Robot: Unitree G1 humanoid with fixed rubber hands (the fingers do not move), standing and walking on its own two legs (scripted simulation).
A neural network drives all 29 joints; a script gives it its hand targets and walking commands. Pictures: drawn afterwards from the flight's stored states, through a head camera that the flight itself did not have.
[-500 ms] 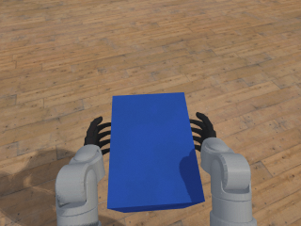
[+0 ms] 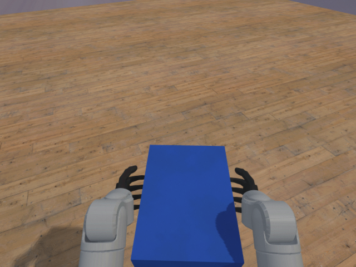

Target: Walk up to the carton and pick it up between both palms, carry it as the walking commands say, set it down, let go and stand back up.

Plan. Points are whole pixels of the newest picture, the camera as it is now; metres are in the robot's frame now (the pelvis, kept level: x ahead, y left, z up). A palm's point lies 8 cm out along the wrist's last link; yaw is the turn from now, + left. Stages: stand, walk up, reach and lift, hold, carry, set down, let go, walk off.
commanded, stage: carry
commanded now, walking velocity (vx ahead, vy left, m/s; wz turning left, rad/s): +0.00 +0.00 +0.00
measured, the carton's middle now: (185, 219) +0.26 -0.01 +0.01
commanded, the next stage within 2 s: none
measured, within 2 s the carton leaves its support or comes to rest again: neither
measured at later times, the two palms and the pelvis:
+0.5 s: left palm (155, 106) +0.72 +0.08 +0.01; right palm (221, 100) +0.74 -0.18 +0.01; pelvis +0.45 -0.07 -0.03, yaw +3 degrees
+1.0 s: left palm (178, 43) +1.39 -0.03 +0.02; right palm (221, 45) +1.34 -0.29 +0.01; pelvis +1.06 -0.12 -0.04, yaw -1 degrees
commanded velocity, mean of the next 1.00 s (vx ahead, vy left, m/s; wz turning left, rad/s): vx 0.00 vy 0.00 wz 0.00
